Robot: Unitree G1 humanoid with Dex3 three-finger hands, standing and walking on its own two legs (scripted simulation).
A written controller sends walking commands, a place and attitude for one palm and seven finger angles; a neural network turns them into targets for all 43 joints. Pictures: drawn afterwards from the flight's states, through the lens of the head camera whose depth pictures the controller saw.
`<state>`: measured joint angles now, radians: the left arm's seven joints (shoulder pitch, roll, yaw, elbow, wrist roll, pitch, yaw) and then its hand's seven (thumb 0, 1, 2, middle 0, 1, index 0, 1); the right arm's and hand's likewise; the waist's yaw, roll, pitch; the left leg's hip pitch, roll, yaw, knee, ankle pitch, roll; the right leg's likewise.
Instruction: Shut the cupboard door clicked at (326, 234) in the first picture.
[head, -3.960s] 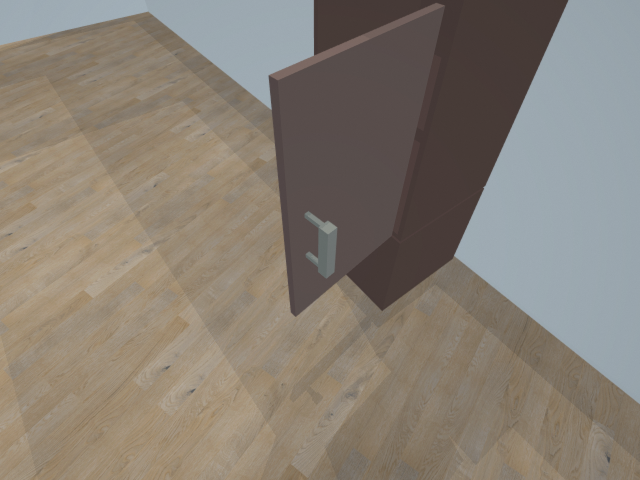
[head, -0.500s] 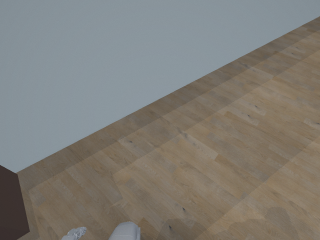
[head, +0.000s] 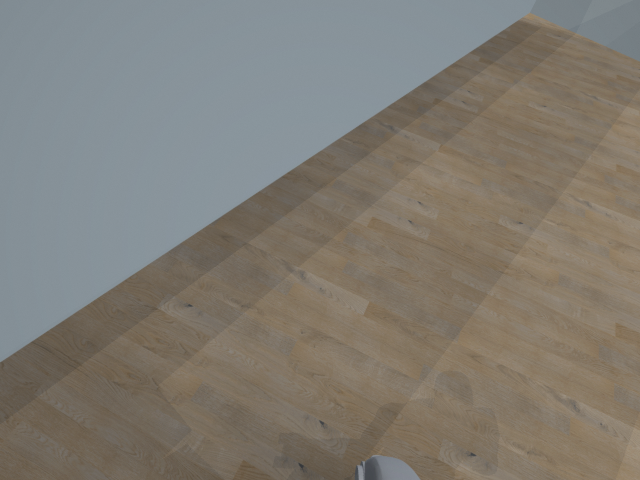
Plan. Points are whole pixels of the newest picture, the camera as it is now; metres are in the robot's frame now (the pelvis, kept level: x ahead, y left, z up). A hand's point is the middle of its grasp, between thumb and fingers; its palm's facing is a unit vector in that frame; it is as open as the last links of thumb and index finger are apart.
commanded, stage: walk around to get in front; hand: left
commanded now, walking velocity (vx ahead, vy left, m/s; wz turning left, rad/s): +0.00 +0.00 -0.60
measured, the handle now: out of the picture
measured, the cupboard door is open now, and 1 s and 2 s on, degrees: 97 97 97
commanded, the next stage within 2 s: walk to a spot facing it in 1.70 s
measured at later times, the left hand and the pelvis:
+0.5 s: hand (247, 452) +0.17 +0.11 -0.16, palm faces -0.26 -0.93 -0.24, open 7.4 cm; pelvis +0.05 -0.07 +0.00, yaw -18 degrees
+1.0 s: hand (305, 295) +0.43 +0.05 -0.17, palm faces -0.50 -0.84 -0.21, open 7.4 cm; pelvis +0.26 -0.09 +0.00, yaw -34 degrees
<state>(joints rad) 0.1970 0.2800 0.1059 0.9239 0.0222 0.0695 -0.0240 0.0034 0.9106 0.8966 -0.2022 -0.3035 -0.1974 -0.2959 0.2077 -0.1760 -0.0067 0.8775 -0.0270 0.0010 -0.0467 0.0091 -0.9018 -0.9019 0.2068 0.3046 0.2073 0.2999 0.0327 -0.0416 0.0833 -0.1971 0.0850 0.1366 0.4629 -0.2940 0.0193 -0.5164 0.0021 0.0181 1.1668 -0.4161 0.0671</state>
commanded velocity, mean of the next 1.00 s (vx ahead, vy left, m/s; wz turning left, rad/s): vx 0.28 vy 0.00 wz -0.53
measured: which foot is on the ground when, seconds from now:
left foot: down 0.00-0.26, up 0.28-0.74, down 0.76-1.00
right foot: up 0.00-0.24, down 0.26-0.76, up 0.78-1.00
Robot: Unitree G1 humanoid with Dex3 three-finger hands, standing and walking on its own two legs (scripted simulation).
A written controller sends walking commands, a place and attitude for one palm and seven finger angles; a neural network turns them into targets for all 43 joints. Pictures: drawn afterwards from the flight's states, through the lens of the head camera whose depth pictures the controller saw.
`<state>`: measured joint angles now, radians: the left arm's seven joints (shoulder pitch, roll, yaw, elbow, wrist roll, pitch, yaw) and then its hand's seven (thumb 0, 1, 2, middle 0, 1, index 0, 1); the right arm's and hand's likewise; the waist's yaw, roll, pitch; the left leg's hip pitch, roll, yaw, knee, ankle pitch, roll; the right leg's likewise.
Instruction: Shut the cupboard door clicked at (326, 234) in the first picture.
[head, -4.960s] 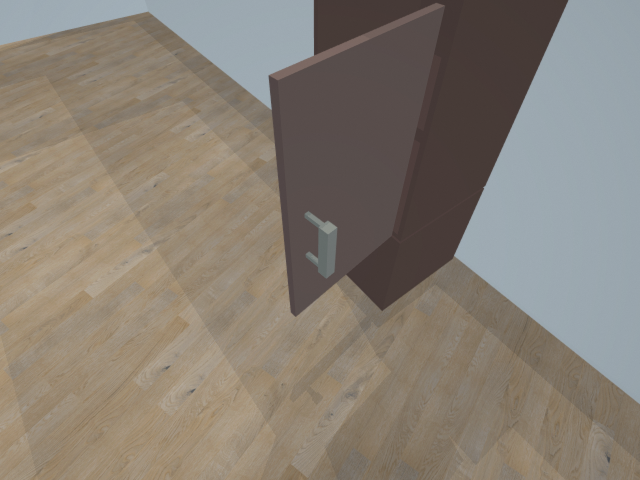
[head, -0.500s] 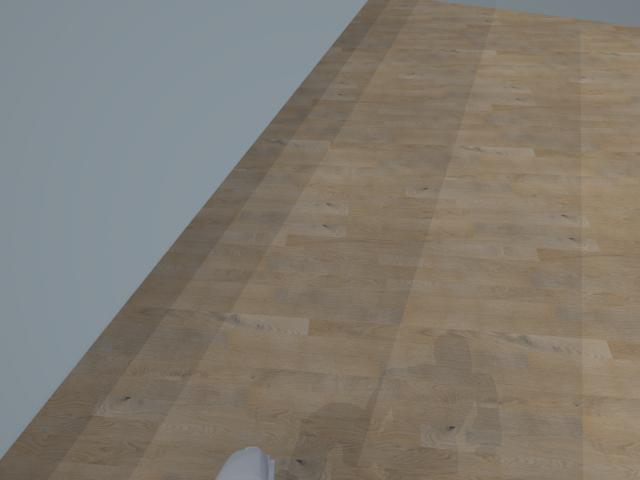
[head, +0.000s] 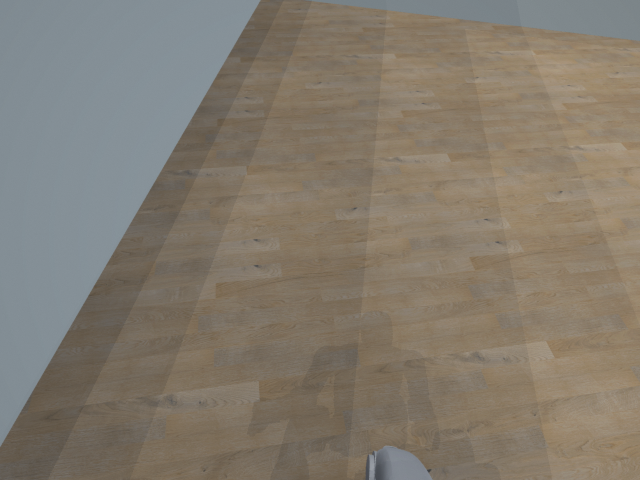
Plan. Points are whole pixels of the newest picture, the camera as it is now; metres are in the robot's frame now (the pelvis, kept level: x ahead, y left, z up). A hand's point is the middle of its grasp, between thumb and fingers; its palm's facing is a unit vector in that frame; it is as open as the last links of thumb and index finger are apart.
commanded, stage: walk around to get in front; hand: left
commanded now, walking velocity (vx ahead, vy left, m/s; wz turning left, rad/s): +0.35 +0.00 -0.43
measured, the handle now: out of the picture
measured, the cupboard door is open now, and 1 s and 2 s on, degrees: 97 97 97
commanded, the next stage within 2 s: walk to a spot facing it in 0.70 s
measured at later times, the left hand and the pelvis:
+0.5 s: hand (272, 359) +0.31 +0.10 -0.16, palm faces -0.11 -0.96 -0.25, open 7.1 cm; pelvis +0.23 -0.09 +0.00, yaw -9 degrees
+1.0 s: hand (295, 273) +0.50 +0.08 -0.19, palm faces +0.00 -0.99 -0.16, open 7.4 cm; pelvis +0.48 -0.08 -0.01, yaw -4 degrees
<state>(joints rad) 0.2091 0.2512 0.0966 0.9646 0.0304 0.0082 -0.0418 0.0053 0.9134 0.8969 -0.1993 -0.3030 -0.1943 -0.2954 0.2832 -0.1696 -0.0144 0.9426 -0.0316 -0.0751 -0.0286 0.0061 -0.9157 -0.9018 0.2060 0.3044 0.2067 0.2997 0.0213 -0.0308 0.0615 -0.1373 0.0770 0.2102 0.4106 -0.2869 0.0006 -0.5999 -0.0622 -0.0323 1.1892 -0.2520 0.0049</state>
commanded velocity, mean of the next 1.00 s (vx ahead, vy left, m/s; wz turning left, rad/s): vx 0.28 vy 0.00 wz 0.08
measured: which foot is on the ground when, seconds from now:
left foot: down 0.00-0.22, up 0.24-0.80, down 0.82-1.00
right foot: up 0.00-0.20, down 0.22-0.80, up 0.82-1.00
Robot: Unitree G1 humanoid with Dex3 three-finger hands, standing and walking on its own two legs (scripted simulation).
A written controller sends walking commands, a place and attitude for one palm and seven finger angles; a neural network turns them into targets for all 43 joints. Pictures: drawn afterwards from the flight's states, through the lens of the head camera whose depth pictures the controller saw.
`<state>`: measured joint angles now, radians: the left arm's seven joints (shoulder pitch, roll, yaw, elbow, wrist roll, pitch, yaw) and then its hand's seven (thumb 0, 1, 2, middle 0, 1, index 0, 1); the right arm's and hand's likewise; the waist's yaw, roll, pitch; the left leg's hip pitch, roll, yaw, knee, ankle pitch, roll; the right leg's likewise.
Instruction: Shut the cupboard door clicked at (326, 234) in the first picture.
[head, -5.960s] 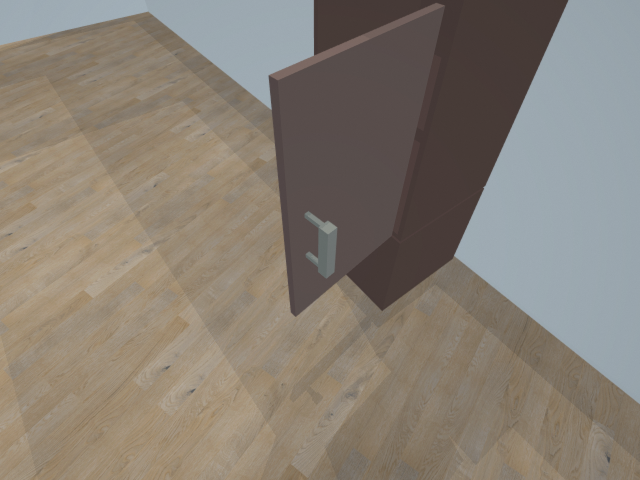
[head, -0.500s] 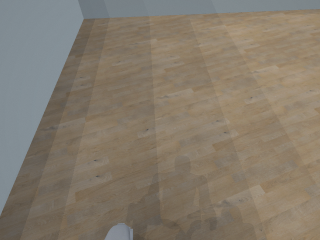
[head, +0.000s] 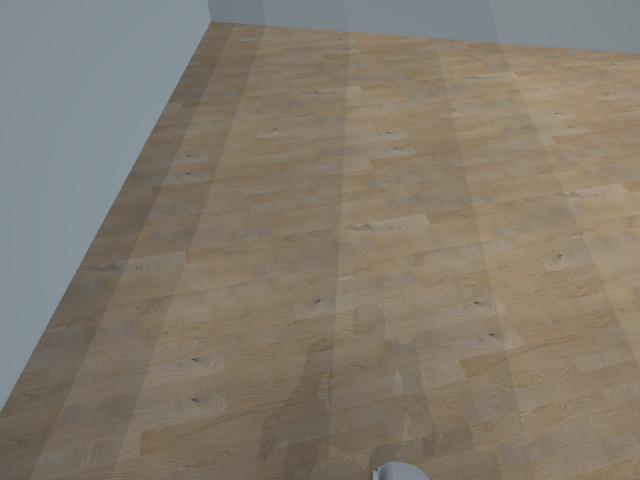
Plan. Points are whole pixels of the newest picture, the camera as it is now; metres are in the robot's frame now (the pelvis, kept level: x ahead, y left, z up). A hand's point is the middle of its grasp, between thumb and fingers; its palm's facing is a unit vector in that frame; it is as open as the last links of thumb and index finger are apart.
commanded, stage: walk to a spot facing it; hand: left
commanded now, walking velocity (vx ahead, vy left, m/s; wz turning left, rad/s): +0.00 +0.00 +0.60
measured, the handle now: out of the picture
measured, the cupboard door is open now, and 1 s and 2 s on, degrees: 97 97 97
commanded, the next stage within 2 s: none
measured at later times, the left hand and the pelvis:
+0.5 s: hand (236, 466) +0.15 +0.13 -0.14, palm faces +0.29 -0.93 -0.25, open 7.3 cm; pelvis +0.10 -0.08 +0.01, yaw +18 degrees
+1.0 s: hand out of the picture +0.06 +0.18 -0.17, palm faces +0.57 -0.78 -0.25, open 7.4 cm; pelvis +0.11 -0.05 +0.00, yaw +34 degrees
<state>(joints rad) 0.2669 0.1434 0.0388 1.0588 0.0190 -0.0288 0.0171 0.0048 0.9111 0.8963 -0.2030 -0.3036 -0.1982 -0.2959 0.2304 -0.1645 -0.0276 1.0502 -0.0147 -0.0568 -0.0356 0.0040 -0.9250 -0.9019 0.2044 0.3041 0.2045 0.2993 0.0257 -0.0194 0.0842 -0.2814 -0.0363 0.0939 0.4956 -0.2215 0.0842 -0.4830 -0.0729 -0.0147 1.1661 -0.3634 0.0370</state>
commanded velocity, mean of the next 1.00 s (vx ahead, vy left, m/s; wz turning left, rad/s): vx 0.00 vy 0.00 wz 0.60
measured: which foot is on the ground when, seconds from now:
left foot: down 0.00-0.28, up 0.30-0.72, down 0.74-1.00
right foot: up 0.00-0.24, down 0.26-0.74, up 0.76-1.00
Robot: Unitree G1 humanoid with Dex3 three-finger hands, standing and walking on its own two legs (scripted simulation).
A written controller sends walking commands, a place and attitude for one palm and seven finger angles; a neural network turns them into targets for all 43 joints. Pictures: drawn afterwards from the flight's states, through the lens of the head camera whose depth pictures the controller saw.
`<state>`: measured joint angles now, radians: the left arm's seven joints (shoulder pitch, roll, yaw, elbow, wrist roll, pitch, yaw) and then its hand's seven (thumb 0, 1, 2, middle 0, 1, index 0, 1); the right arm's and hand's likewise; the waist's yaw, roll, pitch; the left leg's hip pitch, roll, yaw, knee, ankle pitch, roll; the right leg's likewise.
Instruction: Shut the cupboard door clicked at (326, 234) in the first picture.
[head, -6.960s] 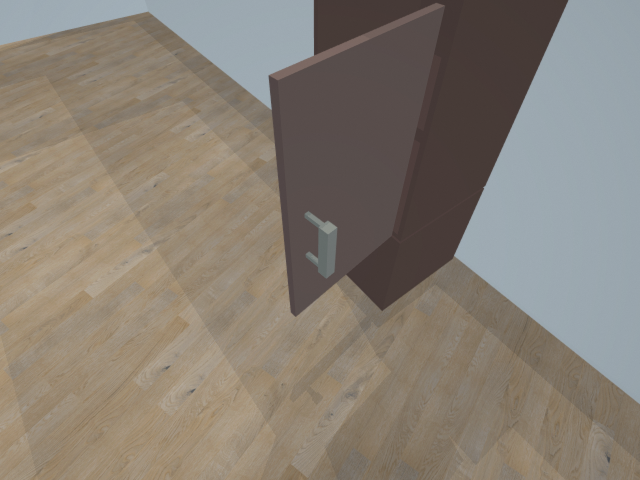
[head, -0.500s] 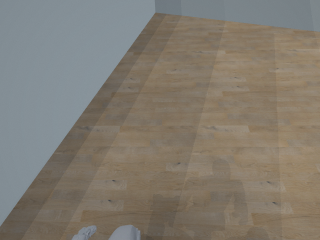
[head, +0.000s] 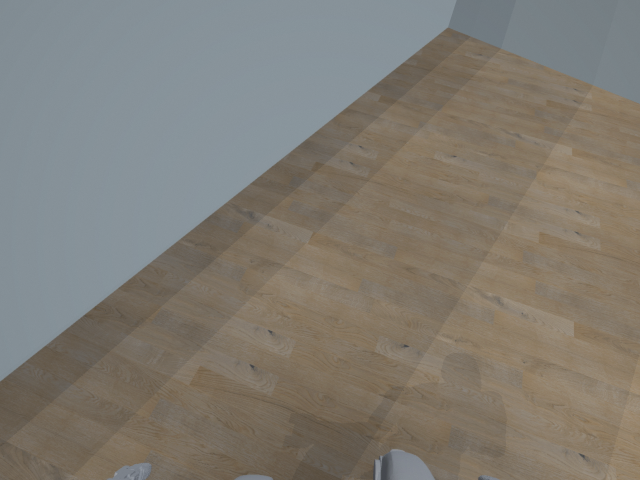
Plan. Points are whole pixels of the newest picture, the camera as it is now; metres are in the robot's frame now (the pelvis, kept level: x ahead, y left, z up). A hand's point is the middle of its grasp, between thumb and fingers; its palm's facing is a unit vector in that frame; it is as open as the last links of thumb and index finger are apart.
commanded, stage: walk to a spot facing it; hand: left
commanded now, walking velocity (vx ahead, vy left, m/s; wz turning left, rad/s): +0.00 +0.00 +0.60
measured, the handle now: out of the picture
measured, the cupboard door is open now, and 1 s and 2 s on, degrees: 97 97 97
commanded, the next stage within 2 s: none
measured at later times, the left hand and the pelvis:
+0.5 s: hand out of the picture +0.03 +0.14 -0.15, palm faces +0.32 -0.91 -0.26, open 7.4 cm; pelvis +0.01 -0.07 +0.00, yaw +20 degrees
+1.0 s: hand out of the picture -0.02 +0.19 -0.16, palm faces +0.58 -0.77 -0.26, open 7.4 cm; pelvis +0.02 -0.05 +0.00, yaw +36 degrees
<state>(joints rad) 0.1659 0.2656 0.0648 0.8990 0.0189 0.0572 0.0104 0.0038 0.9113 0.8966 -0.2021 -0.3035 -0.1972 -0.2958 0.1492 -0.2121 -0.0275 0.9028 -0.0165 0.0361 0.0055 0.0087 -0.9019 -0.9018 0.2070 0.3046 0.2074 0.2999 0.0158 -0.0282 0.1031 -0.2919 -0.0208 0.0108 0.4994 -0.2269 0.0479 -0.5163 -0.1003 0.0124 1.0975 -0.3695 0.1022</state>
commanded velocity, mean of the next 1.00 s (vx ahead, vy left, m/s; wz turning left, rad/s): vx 0.00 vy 0.00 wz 0.60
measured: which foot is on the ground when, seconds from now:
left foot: down 0.00-0.20, up 0.22-0.64, down 0.66-1.00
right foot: up 0.00-0.18, down 0.20-0.66, up 0.68-1.00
